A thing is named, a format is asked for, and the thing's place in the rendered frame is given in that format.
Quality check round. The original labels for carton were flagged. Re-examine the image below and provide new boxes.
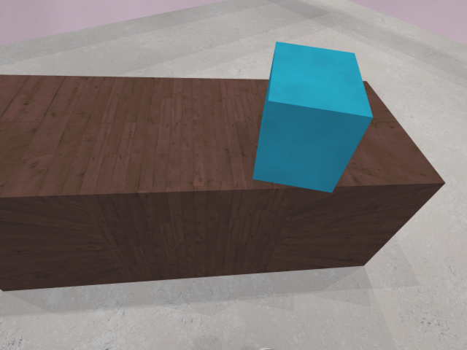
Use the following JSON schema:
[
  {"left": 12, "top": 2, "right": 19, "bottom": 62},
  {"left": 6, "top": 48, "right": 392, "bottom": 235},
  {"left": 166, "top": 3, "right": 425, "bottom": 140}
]
[{"left": 252, "top": 42, "right": 373, "bottom": 193}]

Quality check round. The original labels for pedestal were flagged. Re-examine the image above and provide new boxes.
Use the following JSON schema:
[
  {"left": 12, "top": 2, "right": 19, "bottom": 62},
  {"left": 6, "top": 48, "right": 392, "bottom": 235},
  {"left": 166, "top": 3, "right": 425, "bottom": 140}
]
[{"left": 0, "top": 74, "right": 445, "bottom": 292}]

